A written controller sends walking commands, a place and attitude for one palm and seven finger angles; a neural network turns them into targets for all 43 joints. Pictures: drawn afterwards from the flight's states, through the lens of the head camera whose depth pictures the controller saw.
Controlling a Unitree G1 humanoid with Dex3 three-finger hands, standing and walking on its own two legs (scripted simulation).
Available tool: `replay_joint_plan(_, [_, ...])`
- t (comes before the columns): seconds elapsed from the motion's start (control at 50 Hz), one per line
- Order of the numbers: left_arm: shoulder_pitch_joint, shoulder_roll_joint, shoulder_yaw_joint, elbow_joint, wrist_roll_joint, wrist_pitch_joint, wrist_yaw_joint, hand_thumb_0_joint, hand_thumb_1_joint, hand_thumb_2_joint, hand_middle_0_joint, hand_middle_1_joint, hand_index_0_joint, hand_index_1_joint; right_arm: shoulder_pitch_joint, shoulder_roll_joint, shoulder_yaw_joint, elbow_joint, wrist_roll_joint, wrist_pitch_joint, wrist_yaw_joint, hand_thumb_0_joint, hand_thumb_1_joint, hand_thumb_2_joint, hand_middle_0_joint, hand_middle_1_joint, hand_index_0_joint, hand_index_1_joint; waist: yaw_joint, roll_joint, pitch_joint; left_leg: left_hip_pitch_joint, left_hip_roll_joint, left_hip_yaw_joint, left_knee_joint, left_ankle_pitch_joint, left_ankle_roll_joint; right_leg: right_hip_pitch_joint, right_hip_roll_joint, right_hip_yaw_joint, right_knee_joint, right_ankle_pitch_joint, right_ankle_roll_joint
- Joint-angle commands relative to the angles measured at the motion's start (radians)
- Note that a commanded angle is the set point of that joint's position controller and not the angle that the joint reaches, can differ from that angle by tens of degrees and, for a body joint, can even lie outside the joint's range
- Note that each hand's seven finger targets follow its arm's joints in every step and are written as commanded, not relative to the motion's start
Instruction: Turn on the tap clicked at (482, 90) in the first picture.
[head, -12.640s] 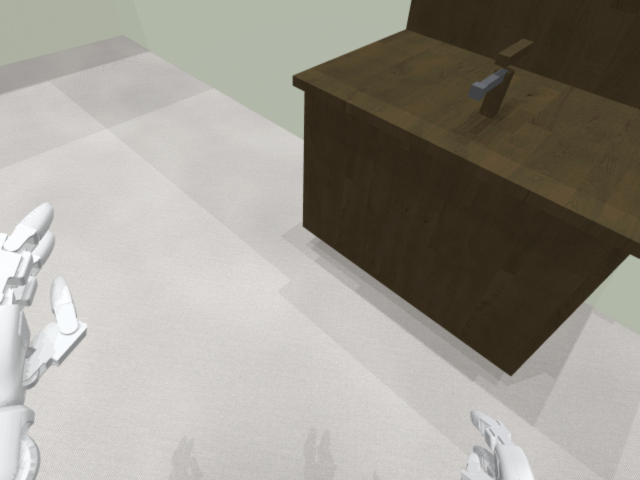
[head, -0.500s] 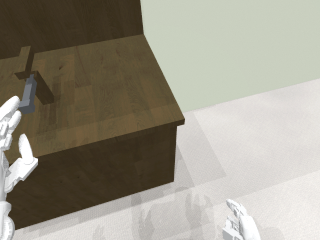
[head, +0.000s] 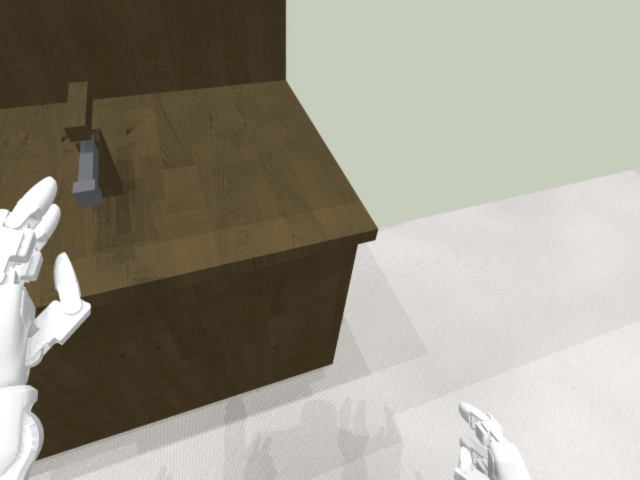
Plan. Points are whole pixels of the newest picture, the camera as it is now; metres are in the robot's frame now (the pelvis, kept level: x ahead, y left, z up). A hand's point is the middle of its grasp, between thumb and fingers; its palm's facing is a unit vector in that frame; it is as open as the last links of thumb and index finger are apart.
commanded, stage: come to a stop and stand still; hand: left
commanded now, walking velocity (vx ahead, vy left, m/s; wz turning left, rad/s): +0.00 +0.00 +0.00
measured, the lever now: (87, 193) +0.45 +0.37 +0.09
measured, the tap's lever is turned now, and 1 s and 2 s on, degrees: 0 0 0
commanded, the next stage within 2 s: look again from close up in 0.40 s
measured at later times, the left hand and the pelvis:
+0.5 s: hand (35, 332) +0.20 +0.26 +0.16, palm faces +0.45 -0.82 -0.34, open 7.4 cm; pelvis -0.01 +0.00 +0.01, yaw +2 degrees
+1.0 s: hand (88, 288) +0.25 +0.24 +0.16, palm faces +0.43 -0.82 -0.38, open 7.4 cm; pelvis +0.05 -0.02 +0.01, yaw +4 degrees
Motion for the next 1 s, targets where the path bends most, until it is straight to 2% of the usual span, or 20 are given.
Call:
replay_joint_plan(0.0, [-0.147, 0.288, 0.24, -0.266, -0.001, -0.087, 0.033, 0.0, 0.9, 0.9, -0.2, -0.3, -0.2, -0.3, -0.141, -0.13, -0.033, -0.163, -0.012, -0.047, -0.024, 0.0, -0.9, -0.9, 0.2, 0.3, 0.2, 0.3, 0.03, 0.167, -0.089, -0.156, 0.189, -0.232, -0.255, -0.139, -0.023, 0.164, 0.0, 0.012, -0.074, 0.011, -0.013])
replay_joint_plan(0.04, [-0.212, 0.288, 0.239, -0.283, 0.006, -0.091, 0.027, 0.0, 0.9, 0.9, -0.2, -0.3, -0.2, -0.3, -0.143, -0.135, -0.039, -0.162, -0.014, -0.056, -0.031, 0.0, -0.9, -0.9, 0.2, 0.3, 0.2, 0.3, 0.031, 0.216, -0.098, -0.164, 0.192, -0.23, -0.313, -0.288, -0.033, 0.176, 0.025, 0.005, -0.032, -0.031, -0.01])
replay_joint_plan(0.08, [-0.191, 0.22, 0.188, -0.229, 0.008, -0.09, 0.019, 0.0, 0.9, 0.9, -0.2, -0.3, -0.2, -0.3, -0.125, -0.124, -0.037, -0.147, -0.013, -0.066, -0.028, 0.0, -0.9, -0.9, 0.2, 0.3, 0.2, 0.3, 0.03, 0.237, -0.115, -0.133, 0.197, -0.227, -0.316, -0.331, -0.027, 0.166, 0.03, 0.004, -0.033, -0.019, -0.013])
replay_joint_plan(0.12, [-0.161, 0.185, 0.147, -0.213, 0.01, -0.082, 0.017, 0.0, 0.9, 0.9, -0.2, -0.3, -0.2, -0.3, -0.121, -0.124, -0.034, -0.14, -0.012, -0.07, -0.024, 0.0, -0.9, -0.9, 0.2, 0.3, 0.2, 0.3, 0.03, 0.188, -0.129, -0.109, 0.185, -0.217, -0.3, -0.317, -0.031, 0.166, 0.026, 0.015, -0.069, -0.005, -0.013])
replay_joint_plan(0.16, [-0.137, 0.137, 0.093, -0.168, 0.014, -0.066, 0.014, 0.0, 0.9, 0.9, -0.2, -0.3, -0.2, -0.3, -0.123, -0.124, -0.03, -0.132, -0.012, -0.071, -0.024, 0.0, -0.9, -0.9, 0.2, 0.3, 0.2, 0.3, 0.028, 0.148, -0.106, -0.097, 0.187, -0.227, -0.334, -0.359, -0.048, 0.135, 0.038, 0.019, -0.083, -0.024, -0.008])
replay_joint_plan(0.18, [-0.14, 0.12, 0.072, -0.157, 0.019, -0.058, 0.014, 0.0, 0.9, 0.9, -0.2, -0.3, -0.2, -0.3, -0.121, -0.129, -0.031, -0.128, -0.011, -0.067, -0.024, 0.0, -0.9, -0.9, 0.2, 0.3, 0.2, 0.3, 0.028, 0.154, -0.093, -0.104, 0.187, -0.223, -0.347, -0.378, -0.05, 0.127, 0.042, 0.021, -0.081, -0.027, -0.006])
replay_joint_plan(0.22, [-0.146, 0.121, 0.062, -0.122, 0.027, -0.043, 0.019, 0.0, 0.9, 0.9, -0.2, -0.3, -0.2, -0.3, -0.126, -0.13, -0.031, -0.125, -0.01, -0.056, -0.027, 0.0, -0.9, -0.9, 0.2, 0.3, 0.2, 0.3, 0.031, 0.132, -0.069, -0.14, 0.18, -0.217, -0.358, -0.401, -0.049, 0.135, 0.048, 0.023, -0.089, -0.03, -0.004])
replay_joint_plan(0.3, [-0.171, 0.144, 0.074, -0.128, 0.032, -0.035, 0.026, 0.0, 0.9, 0.9, -0.2, -0.3, -0.2, -0.3, -0.136, -0.129, -0.032, -0.13, -0.016, -0.035, -0.037, 0.0, -0.9, -0.9, 0.2, 0.3, 0.2, 0.3, 0.03, 0.121, -0.071, -0.117, 0.157, -0.202, -0.349, -0.381, -0.058, 0.132, 0.051, 0.039, -0.141, -0.025, -0.006])
replay_joint_plan(0.34, [-0.185, 0.192, 0.114, -0.163, 0.029, -0.035, 0.029, 0.0, 0.9, 0.9, -0.2, -0.3, -0.2, -0.3, -0.154, -0.129, -0.032, -0.139, -0.021, -0.028, -0.043, 0.0, -0.9, -0.9, 0.2, 0.3, 0.2, 0.3, 0.032, 0.107, -0.076, -0.088, 0.133, -0.174, -0.327, -0.339, -0.065, 0.115, 0.047, 0.058, -0.189, -0.039, -0.01])
replay_joint_plan(0.42, [-0.174, 0.164, 0.092, -0.182, 0.022, -0.041, 0.026, 0.0, 0.9, 0.9, -0.2, -0.3, -0.2, -0.3, -0.147, -0.129, -0.031, -0.142, -0.025, -0.029, -0.051, 0.0, -0.9, -0.9, 0.2, 0.3, 0.2, 0.3, 0.03, 0.129, -0.083, -0.057, 0.11, -0.172, -0.297, -0.289, -0.063, 0.095, 0.04, 0.102, -0.235, -0.043, -0.015])
replay_joint_plan(0.46, [-0.191, 0.165, 0.091, -0.197, 0.022, -0.045, 0.027, 0.0, 0.9, 0.9, -0.2, -0.3, -0.2, -0.3, -0.147, -0.127, -0.031, -0.14, -0.026, -0.029, -0.055, 0.0, -0.9, -0.9, 0.2, 0.3, 0.2, 0.3, 0.028, 0.163, -0.088, -0.046, 0.119, -0.188, -0.323, -0.304, -0.068, 0.09, 0.051, 0.088, -0.218, -0.044, -0.011])
replay_joint_plan(0.5, [-0.169, 0.153, 0.079, -0.175, 0.02, -0.04, 0.029, 0.0, 0.9, 0.9, -0.2, -0.3, -0.2, -0.3, -0.14, -0.129, -0.031, -0.144, -0.023, -0.028, -0.056, 0.0, -0.9, -0.9, 0.2, 0.3, 0.2, 0.3, 0.031, 0.153, -0.091, -0.047, 0.117, -0.184, -0.314, -0.271, -0.063, 0.106, 0.051, 0.085, -0.219, -0.007, -0.009])
replay_joint_plan(0.54, [-0.148, 0.168, 0.096, -0.162, 0.016, -0.036, 0.03, 0.0, 0.9, 0.9, -0.2, -0.3, -0.2, -0.3, -0.143, -0.128, -0.032, -0.144, -0.025, -0.026, -0.059, 0.0, -0.9, -0.9, 0.2, 0.3, 0.2, 0.3, 0.031, 0.119, -0.11, -0.012, 0.101, -0.167, -0.282, -0.197, -0.068, 0.095, 0.042, 0.104, -0.248, 0.006, -0.012])
replay_joint_plan(0.58, [-0.126, 0.149, 0.08, -0.145, 0.011, -0.032, 0.028, 0.0, 0.9, 0.9, -0.2, -0.3, -0.2, -0.3, -0.136, -0.13, -0.035, -0.141, -0.023, -0.021, -0.061, 0.0, -0.9, -0.9, 0.2, 0.3, 0.2, 0.3, 0.029, 0.074, -0.116, -0.004, 0.086, -0.155, -0.24, -0.128, -0.068, 0.096, 0.031, 0.12, -0.279, 0.02, -0.015])
replay_joint_plan(0.64, [-0.121, 0.17, 0.092, -0.174, 0.004, -0.027, 0.027, 0.0, 0.9, 0.9, -0.2, -0.3, -0.2, -0.3, -0.143, -0.137, -0.039, -0.136, -0.023, -0.017, -0.063, 0.0, -0.9, -0.9, 0.2, 0.3, 0.2, 0.3, 0.024, 0.106, -0.139, 0.036, 0.066, -0.135, -0.197, 0.013, -0.078, 0.091, 0.023, 0.127, -0.283, 0.097, -0.022])
replay_joint_plan(0.72, [-0.056, 0.178, 0.105, -0.194, -0.014, -0.015, 0.028, 0.0, 0.9, 0.9, -0.2, -0.3, -0.2, -0.3, -0.144, -0.133, -0.039, -0.141, -0.018, -0.004, -0.066, 0.0, -0.9, -0.9, 0.2, 0.3, 0.2, 0.3, 0.029, 0.09, -0.202, 0.07, 0.063, -0.128, -0.155, 0.185, -0.075, 0.153, 0.013, 0.107, -0.247, 0.27, -0.015])
replay_joint_plan(0.84, [0.0, 0.211, 0.144, -0.229, -0.031, 0.0, 0.034, 0.0, 0.9, 0.9, -0.2, -0.3, -0.2, -0.3, -0.152, -0.133, -0.039, -0.147, -0.014, 0.016, -0.074, 0.0, -0.9, -0.9, 0.2, 0.3, 0.2, 0.3, 0.027, 0.093, -0.228, 0.102, 0.059, -0.119, -0.12, 0.322, -0.08, 0.177, 0.007, 0.094, -0.22, 0.408, -0.012])
replay_joint_plan(0.88, [0.016, 0.186, 0.122, -0.215, -0.036, 0.004, 0.036, 0.0, 0.9, 0.9, -0.2, -0.3, -0.2, -0.3, -0.146, -0.135, -0.043, -0.142, -0.014, 0.022, -0.075, 0.0, -0.9, -0.9, 0.2, 0.3, 0.2, 0.3, 0.022, 0.074, -0.243, 0.092, 0.062, -0.116, -0.103, 0.269, -0.072, 0.194, -0.006, 0.098, -0.206, 0.374, -0.017])
replay_joint_plan(0.94, [0.005, 0.2, 0.123, -0.225, -0.042, 0.007, 0.04, 0.0, 0.9, 0.9, -0.2, -0.3, -0.2, -0.3, -0.16, -0.144, -0.051, -0.14, -0.016, 0.028, -0.08, 0.0, -0.9, -0.9, 0.2, 0.3, 0.2, 0.3, 0.015, 0.087, -0.208, 0.062, 0.055, -0.116, -0.077, 0.122, -0.054, 0.146, -0.029, 0.14, -0.213, 0.21, -0.034])
replay_joint_plan(0.98, [-0.006, 0.188, 0.109, -0.215, -0.04, 0.007, 0.042, 0.0, 0.9, 0.9, -0.2, -0.3, -0.2, -0.3, -0.154, -0.142, -0.053, -0.132, -0.016, 0.033, -0.082, 0.0, -0.9, -0.9, 0.2, 0.3, 0.2, 0.3, 0.011, 0.068, -0.182, 0.031, 0.054, -0.121, -0.055, 0.055, -0.042, 0.12, -0.043, 0.16, -0.211, 0.107, -0.045])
